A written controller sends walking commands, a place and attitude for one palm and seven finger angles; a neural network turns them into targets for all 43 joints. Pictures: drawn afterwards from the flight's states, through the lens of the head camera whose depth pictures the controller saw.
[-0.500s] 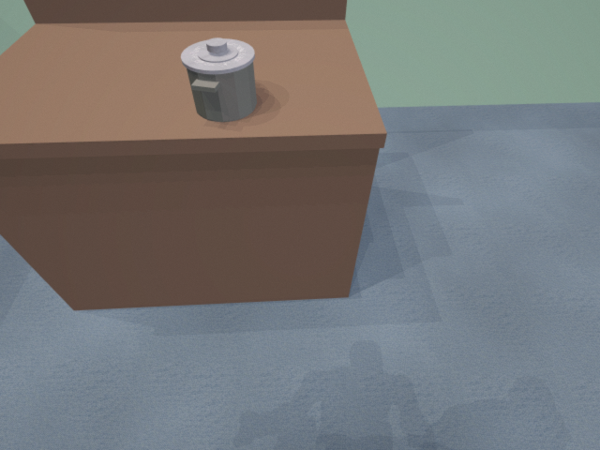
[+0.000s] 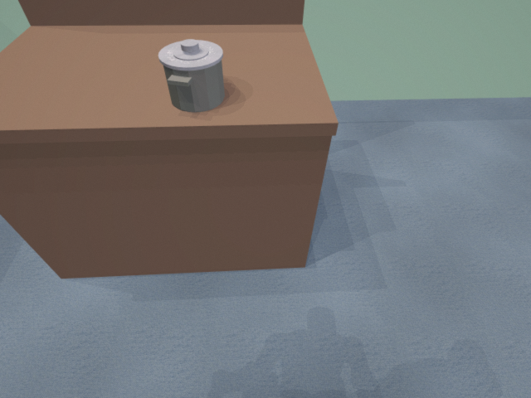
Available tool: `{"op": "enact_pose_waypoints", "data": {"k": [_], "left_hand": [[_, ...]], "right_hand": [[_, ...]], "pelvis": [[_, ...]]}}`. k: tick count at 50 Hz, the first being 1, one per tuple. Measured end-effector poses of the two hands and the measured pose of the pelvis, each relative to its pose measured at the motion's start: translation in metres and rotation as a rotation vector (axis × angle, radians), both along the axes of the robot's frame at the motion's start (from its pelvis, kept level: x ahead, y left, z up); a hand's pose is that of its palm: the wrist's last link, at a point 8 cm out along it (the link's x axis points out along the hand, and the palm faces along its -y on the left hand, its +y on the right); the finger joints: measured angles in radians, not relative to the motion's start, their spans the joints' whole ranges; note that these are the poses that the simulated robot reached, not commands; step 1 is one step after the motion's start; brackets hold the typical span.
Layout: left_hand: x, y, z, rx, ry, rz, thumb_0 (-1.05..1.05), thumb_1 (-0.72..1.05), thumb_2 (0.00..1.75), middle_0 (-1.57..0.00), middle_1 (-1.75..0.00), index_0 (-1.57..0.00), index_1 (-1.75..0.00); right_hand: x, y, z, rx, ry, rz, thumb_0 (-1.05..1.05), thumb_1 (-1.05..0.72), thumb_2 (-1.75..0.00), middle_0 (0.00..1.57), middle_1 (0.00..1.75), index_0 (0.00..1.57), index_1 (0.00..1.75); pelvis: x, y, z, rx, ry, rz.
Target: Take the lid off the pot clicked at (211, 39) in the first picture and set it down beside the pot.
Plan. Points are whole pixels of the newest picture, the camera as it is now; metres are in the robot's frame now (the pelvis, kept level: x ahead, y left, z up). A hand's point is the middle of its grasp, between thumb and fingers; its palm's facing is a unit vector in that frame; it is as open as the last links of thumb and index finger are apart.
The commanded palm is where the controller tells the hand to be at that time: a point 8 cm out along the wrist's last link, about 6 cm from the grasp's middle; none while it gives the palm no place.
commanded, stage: look at it before walking up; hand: left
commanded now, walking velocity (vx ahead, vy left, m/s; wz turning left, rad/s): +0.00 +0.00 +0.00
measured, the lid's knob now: (189, 45) +0.85 +0.24 +0.14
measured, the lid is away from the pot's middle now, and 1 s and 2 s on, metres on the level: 0.00 0.00 0.00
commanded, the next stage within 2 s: turn to face it in 0.14 s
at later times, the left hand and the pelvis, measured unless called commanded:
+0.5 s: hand out of the picture +0.02 +0.20 -0.18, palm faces +0.04 -0.97 -0.24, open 7.4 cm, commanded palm none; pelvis +0.00 +0.00 +0.00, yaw +2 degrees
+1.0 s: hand out of the picture +0.13 +0.25 -0.18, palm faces +0.12 -0.98 -0.14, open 7.4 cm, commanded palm none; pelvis +0.11 +0.07 +0.00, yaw +6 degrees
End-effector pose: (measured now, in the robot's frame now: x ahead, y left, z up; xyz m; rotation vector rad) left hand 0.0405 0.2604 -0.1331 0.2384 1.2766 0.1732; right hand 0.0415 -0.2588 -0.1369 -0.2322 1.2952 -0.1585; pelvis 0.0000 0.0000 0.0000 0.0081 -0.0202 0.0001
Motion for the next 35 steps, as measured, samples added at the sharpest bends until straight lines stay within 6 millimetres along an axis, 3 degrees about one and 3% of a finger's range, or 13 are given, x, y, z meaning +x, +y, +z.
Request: {"op": "enact_pose_waypoints", "data": {"k": [17,26,30,35], "left_hand": [[-0.013,-0.002,-0.003,-0.009,0.025,0.018,0.01,0.91,0.89,-0.21,-0.3,-0.2,-0.3],[-0.03,-0.011,-0.012,-0.043,0.039,0.063,0.01,0.91,0.89,-0.2,-0.3,-0.2,-0.3],[-0.046,-0.009,-0.02,-0.076,0.053,0.122,0.01,0.91,0.89,-0.21,-0.3,-0.2,-0.3],[-0.068,0.005,-0.035,-0.118,0.121,0.184,0.01,0.91,0.89,-0.21,-0.3,-0.2,-0.3]], "right_hand": [[-0.012,0.009,-0.002,0.012,0.027,-0.007,0.01,-0.91,-0.9,0.21,0.29,0.2,0.3],[-0.022,0.026,-0.011,0.044,0.07,0.011,0.01,-0.91,-0.9,0.2,0.29,0.2,0.3],[-0.024,0.036,-0.011,0.041,0.11,0.024,0.01,-0.91,-0.9,0.2,0.29,0.2,0.3],[-0.013,0.056,-0.008,0.01,0.107,0.029,0.01,-0.91,-0.9,0.2,0.29,0.2,0.3]], "pelvis": [[-0.002,0.002,0.0,-0.001,-0.002,0.007],[-0.002,0.006,-0.005,-0.008,-0.004,0.035],[0.007,0.015,-0.008,-0.023,0.002,0.065],[0.026,0.039,-0.015,-0.033,0.004,0.092]]}}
